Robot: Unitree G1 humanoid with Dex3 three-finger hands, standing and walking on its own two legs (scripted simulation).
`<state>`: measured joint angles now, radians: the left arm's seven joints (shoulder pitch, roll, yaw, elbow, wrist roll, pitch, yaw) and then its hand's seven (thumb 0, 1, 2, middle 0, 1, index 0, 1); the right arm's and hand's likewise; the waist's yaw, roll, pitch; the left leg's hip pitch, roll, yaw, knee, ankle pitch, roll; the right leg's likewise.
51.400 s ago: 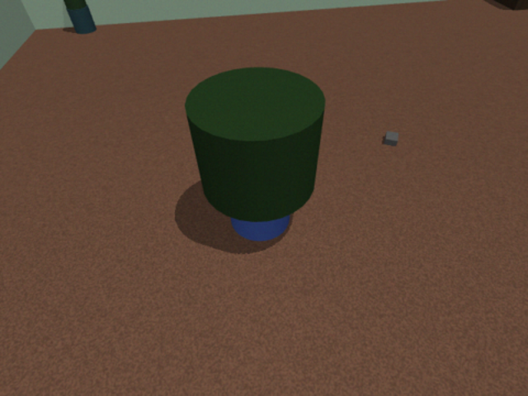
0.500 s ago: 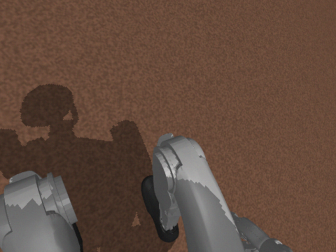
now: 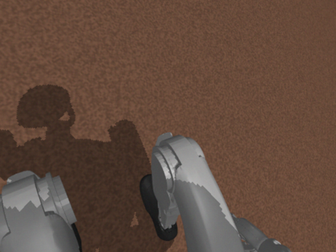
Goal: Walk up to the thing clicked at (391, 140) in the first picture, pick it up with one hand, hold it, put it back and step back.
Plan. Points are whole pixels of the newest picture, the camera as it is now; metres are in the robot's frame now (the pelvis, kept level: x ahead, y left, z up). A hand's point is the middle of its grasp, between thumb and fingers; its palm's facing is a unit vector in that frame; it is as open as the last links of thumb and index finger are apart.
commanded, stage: open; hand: left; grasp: from above
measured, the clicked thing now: out of the picture +0.42 +0.33 -0.27
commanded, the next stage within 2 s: withdraw in 0.28 s
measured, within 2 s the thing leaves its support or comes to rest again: neither
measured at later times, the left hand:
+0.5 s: hand out of the picture +0.42 +0.33 -0.24, palm faces -0.45 -0.12 -0.89, open 14.0 cm
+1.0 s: hand out of the picture +0.41 +0.36 -0.06, palm faces -0.48 -0.13 -0.87, open 14.0 cm
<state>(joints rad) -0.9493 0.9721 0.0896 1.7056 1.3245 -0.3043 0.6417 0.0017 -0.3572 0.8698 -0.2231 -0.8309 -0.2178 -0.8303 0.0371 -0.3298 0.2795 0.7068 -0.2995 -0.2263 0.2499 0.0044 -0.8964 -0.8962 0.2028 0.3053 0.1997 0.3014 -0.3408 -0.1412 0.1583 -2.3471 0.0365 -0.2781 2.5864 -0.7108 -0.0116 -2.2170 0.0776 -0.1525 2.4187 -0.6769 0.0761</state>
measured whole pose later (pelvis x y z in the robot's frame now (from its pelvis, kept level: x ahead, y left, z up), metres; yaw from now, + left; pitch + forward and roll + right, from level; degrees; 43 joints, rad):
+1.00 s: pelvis -0.01 -0.01 +0.06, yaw +6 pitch +32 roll -8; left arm -0.92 0.72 -0.01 1.33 1.06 -0.04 0.20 0.00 -0.49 0.98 -0.09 -0.99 -0.09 -0.99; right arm 0.13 -0.31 0.07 0.69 -0.10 -0.08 0.24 0.01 -0.90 -0.90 0.20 0.30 0.20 0.30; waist -0.19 0.06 -0.06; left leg -2.25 0.04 -0.15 2.34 -0.66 0.00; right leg -2.15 0.04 -0.06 2.26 -0.67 0.05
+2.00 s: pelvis +0.00 -0.01 +0.16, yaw +10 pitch +33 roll -6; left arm -0.31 0.48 0.07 0.52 0.53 0.02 0.04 0.00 0.71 0.88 -0.22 -0.34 -0.21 -0.35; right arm 0.13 -0.30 -0.04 0.62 -0.01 -0.01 0.08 0.01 -0.91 -0.90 0.20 0.30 0.20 0.30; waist -0.05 0.03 -0.18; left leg -1.94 0.04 -0.10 2.01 -0.65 -0.01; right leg -1.87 0.01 -0.04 1.95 -0.66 0.03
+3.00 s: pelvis +0.07 +0.01 +0.42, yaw +16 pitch +10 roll -3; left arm 0.51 0.22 0.03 -0.13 -0.06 0.46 0.02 0.01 0.90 0.90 -0.20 -0.30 -0.20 -0.30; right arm 0.28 -0.22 0.04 0.51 0.01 -0.24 -0.19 0.02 -0.90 -0.90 0.20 0.30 0.20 0.30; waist -0.04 0.06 -0.17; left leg -0.71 0.03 -0.06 1.01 -0.47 -0.01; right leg -0.63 -0.01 -0.05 0.93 -0.47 0.03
